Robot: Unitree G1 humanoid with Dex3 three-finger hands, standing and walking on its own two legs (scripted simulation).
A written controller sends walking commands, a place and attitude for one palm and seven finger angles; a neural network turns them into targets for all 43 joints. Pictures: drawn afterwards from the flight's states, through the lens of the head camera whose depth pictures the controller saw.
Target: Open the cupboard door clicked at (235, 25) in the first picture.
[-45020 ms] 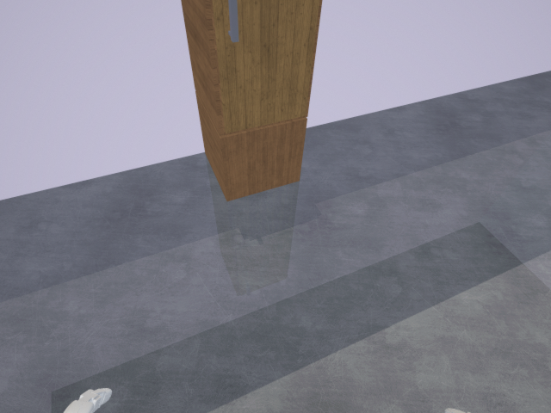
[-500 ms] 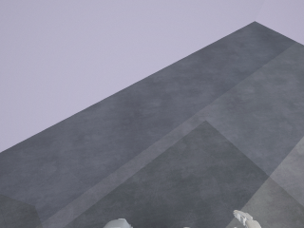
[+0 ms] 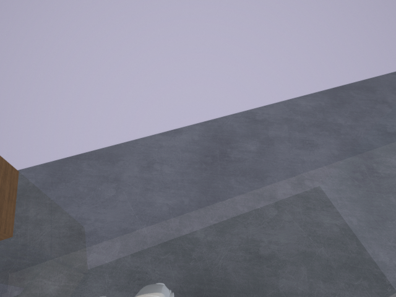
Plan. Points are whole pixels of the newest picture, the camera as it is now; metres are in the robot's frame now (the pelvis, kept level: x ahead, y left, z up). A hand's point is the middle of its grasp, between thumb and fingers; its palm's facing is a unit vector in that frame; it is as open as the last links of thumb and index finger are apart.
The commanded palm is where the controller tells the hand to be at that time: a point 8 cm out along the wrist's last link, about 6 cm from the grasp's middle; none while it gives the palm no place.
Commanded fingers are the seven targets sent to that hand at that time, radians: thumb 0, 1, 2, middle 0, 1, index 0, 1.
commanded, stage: turn to face it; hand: left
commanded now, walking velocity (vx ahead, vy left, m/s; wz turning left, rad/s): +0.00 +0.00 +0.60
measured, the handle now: out of the picture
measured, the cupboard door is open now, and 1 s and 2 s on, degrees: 45 45 45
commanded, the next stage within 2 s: take the last steps up to it in 1.86 s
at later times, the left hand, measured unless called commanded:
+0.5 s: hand out of the picture +0.06 +0.20 -0.15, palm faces +0.30 -0.90 -0.31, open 7.4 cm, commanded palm none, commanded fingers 0.00 0.90 0.90 -0.20 -0.30 -0.20 -0.30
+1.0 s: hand out of the picture -0.04 +0.19 -0.17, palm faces +0.60 -0.75 -0.26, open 7.4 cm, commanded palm none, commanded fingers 0.00 0.90 0.90 -0.20 -0.30 -0.20 -0.30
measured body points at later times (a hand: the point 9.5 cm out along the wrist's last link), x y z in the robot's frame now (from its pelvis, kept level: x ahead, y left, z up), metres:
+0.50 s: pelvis +0.02 -0.04 -0.01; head +0.07 -0.05 +0.44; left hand +0.05 +0.24 -0.13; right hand +0.15 -0.27 -0.16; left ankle -0.02 +0.10 -0.70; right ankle +0.05 -0.15 -0.74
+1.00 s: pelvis +0.02 -0.04 +0.00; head +0.05 +0.00 +0.44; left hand -0.08 +0.22 -0.15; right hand +0.25 -0.19 -0.13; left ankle -0.02 +0.07 -0.74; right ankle +0.10 -0.17 -0.68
